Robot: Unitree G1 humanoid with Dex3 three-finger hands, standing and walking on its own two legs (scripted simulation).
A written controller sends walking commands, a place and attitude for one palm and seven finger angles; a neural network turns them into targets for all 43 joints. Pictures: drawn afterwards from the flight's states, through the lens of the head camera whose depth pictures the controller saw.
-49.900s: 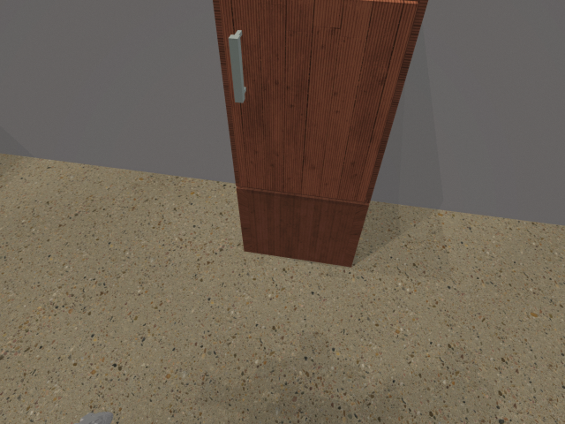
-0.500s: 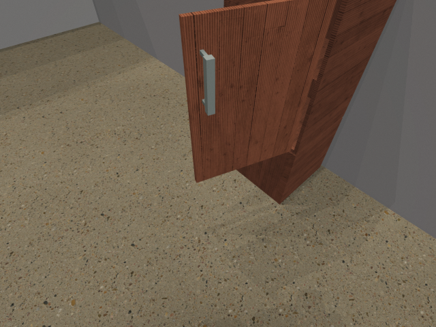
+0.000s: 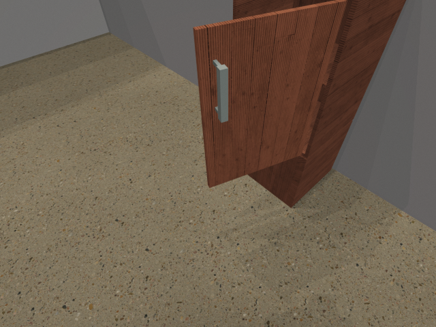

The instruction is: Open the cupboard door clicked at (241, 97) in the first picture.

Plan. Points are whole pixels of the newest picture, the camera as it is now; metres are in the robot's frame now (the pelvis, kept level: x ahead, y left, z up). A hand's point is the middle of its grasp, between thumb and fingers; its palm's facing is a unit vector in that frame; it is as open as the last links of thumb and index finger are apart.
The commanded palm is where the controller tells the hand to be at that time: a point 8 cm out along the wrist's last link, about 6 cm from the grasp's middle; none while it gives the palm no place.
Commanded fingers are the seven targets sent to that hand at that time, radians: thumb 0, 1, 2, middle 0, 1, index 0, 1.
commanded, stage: let the arm hang, fingers relaxed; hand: left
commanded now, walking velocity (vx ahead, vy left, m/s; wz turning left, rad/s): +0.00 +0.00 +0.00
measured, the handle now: (219, 91) +0.66 +0.03 +0.08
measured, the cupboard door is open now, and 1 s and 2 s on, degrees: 71 71 71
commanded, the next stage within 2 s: look to check the result in 0.32 s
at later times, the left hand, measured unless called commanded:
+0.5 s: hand out of the picture -0.02 +0.18 -0.17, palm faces +0.03 -0.98 -0.20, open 7.3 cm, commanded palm none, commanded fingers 0.00 0.90 0.90 -0.20 -0.30 -0.20 -0.30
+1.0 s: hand out of the picture +0.02 +0.19 -0.17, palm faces +0.01 -0.97 -0.23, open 7.3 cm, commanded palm none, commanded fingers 0.00 0.90 0.90 -0.20 -0.30 -0.20 -0.30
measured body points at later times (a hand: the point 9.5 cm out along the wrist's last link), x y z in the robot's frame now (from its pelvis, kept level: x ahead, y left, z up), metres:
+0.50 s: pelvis +0.00 +0.01 +0.00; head +0.01 +0.00 +0.45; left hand -0.02 +0.23 -0.16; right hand -0.03 -0.20 -0.17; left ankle +0.03 +0.10 -0.74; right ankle -0.02 -0.11 -0.74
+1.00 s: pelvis +0.01 +0.00 +0.00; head +0.02 -0.01 +0.45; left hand +0.02 +0.24 -0.15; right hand +0.03 -0.24 -0.16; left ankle +0.03 +0.10 -0.74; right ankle -0.02 -0.11 -0.74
